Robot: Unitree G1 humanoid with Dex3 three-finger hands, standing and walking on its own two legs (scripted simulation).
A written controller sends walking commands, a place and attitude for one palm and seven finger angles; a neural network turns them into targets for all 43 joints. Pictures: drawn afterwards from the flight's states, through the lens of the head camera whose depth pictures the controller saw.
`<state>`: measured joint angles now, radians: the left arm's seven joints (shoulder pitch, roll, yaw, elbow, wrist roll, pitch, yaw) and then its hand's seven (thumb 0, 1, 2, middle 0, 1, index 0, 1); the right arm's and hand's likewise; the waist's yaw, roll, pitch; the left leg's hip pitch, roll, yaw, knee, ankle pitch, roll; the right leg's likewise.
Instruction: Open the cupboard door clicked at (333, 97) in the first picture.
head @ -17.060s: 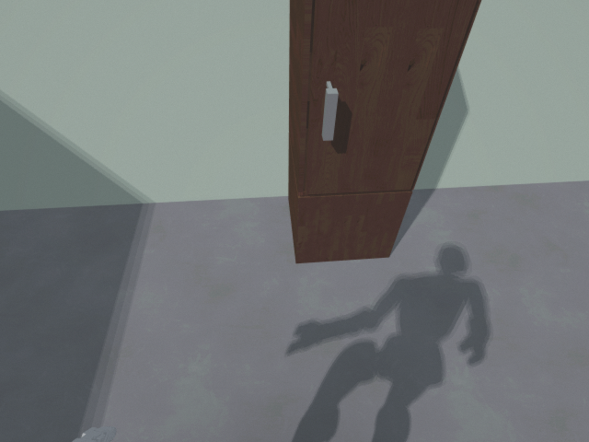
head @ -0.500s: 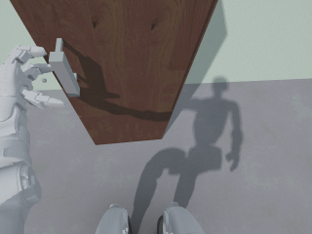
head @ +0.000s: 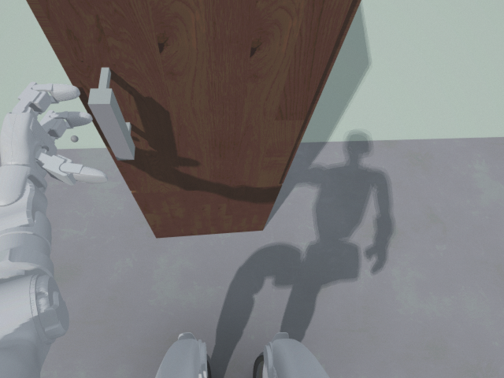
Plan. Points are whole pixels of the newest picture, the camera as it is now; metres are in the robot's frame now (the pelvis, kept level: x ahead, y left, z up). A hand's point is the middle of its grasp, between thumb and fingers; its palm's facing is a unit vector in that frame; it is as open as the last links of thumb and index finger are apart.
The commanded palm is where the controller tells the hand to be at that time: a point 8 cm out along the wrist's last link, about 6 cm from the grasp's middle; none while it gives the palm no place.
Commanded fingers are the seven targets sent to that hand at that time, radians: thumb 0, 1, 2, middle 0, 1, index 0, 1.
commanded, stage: slide the fingers in behind the handle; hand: left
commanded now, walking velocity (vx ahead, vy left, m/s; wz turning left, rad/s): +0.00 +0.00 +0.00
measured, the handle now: (116, 116) +0.50 +0.20 +0.06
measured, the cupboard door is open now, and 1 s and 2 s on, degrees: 0 0 0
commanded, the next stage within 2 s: close the thumb around the handle in 1.68 s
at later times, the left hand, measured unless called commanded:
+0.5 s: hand (85, 140) +0.46 +0.24 +0.05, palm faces +0.09 -1.00 +0.00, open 14.3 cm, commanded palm +0.43 +0.26 +0.06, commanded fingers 0.00 -0.50 0.30 -0.30 -1.20 -0.30 -1.20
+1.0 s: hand (98, 147) +0.45 +0.22 +0.05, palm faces +0.14 -0.99 +0.00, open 15.3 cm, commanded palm +0.43 +0.22 +0.06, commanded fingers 0.00 -0.50 0.30 -0.30 -1.20 -0.30 -1.20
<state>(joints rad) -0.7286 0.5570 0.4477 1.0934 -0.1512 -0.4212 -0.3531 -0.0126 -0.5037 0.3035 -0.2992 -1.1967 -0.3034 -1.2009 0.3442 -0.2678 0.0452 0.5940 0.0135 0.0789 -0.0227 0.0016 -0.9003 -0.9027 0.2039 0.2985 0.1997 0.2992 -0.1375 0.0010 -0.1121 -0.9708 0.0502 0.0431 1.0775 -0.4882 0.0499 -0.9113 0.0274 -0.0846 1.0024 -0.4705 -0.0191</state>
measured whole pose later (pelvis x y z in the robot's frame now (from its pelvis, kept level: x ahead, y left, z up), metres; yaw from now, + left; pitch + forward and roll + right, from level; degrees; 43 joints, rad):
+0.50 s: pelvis +0.00 +0.00 +0.00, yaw +1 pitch +21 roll -4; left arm -0.72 0.47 0.36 1.06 -0.16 -0.44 -0.25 -0.01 -0.50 0.30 -0.30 -1.20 -0.24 -1.19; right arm 0.36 -0.25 0.03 0.63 0.01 0.07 0.00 0.00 -0.90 -0.90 0.20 0.30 0.20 0.30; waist -0.12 0.01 -0.12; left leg -0.96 0.04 0.04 1.07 -0.48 0.05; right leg -0.90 0.02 -0.09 1.00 -0.46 -0.01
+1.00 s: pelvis +0.00 +0.00 +0.00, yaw +3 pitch +20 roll -4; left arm -0.72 0.38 0.26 1.06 -0.18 -0.48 -0.13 -0.01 -0.50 0.30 -0.30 -1.20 -0.03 -1.13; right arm 0.34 -0.25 0.01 0.67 0.00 0.06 0.02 0.00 -0.90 -0.90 0.20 0.30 0.20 0.30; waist -0.09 0.02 -0.12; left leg -0.96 0.02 0.01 1.08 -0.48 0.04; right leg -0.88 0.00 -0.12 1.00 -0.48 -0.02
